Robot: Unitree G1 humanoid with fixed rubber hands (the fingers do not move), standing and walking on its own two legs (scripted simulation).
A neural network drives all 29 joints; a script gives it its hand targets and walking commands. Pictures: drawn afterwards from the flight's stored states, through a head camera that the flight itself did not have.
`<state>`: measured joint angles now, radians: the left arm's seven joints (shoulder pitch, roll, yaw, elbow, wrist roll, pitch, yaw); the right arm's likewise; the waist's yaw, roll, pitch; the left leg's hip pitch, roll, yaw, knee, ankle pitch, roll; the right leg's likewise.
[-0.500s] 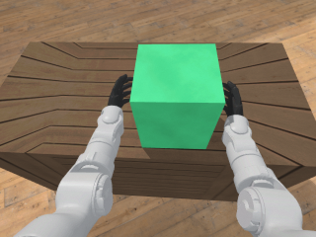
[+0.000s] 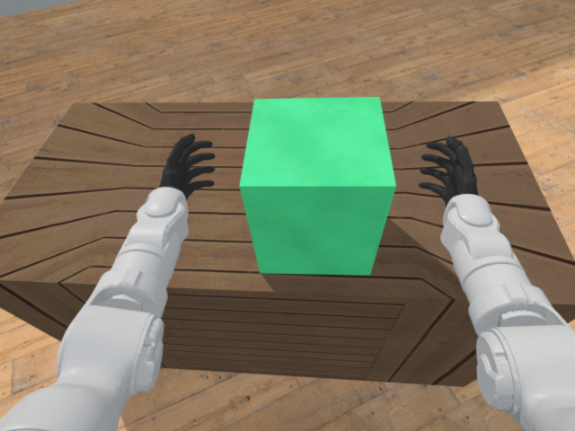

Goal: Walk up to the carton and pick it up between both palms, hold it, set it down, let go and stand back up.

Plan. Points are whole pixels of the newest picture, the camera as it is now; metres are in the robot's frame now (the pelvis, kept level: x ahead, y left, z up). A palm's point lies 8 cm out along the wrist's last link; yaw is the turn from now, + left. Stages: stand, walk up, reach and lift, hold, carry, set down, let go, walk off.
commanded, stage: set down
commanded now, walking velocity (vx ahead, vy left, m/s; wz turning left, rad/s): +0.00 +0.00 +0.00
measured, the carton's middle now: (315, 191) +0.51 -0.03 -0.01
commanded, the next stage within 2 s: none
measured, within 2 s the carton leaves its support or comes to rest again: neither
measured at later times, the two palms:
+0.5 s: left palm (156, 131) +0.46 +0.18 +0.19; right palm (471, 141) +0.43 -0.22 +0.16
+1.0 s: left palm (146, 191) +0.40 +0.19 +0.14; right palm (476, 203) +0.37 -0.22 +0.12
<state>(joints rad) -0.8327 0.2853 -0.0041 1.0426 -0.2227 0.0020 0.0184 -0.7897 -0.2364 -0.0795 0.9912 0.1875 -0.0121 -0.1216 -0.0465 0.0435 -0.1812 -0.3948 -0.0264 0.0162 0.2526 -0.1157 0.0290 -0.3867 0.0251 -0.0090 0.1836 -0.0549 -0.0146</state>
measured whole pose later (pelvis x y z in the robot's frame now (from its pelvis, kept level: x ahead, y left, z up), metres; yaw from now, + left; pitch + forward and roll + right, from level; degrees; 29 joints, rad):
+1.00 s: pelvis +0.00 +0.00 +0.01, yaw -2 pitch +2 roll +0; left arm -0.66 0.30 0.14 0.63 -0.16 0.38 -0.07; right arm -0.59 -0.26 0.00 0.57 0.26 0.32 -0.18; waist -0.02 0.02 -0.05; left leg -0.09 -0.02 0.04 0.14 -0.09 0.03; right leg -0.10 0.03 0.02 0.09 -0.03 -0.02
